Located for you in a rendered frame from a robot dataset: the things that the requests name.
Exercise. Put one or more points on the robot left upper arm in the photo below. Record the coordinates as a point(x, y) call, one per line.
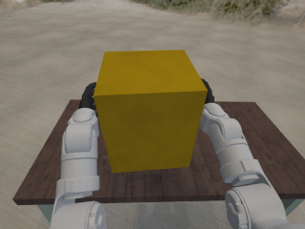
point(80, 215)

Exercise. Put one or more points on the robot left forearm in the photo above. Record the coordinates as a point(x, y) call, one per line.
point(79, 154)

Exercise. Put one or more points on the robot right forearm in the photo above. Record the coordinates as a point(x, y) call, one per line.
point(238, 165)

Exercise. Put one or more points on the table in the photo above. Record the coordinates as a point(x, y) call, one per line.
point(280, 161)

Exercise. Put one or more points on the robot right upper arm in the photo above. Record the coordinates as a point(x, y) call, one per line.
point(256, 206)

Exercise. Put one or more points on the carton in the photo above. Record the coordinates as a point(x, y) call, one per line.
point(149, 105)

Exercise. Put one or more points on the robot right hand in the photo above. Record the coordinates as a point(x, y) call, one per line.
point(209, 97)

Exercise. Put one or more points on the robot left hand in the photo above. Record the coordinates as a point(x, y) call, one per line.
point(87, 98)

